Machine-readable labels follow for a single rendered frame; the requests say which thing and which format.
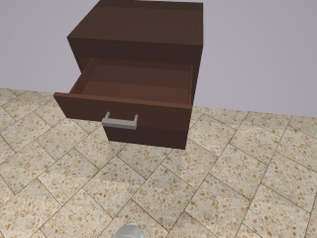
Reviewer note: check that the handle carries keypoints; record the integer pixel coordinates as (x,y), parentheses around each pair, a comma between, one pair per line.
(119,123)

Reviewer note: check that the drawer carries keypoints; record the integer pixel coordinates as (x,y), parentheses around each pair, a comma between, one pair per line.
(158,92)

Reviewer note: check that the robot left thigh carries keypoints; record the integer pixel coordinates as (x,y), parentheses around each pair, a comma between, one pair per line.
(129,231)

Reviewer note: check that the cabinet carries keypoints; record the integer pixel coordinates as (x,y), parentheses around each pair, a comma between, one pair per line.
(142,30)

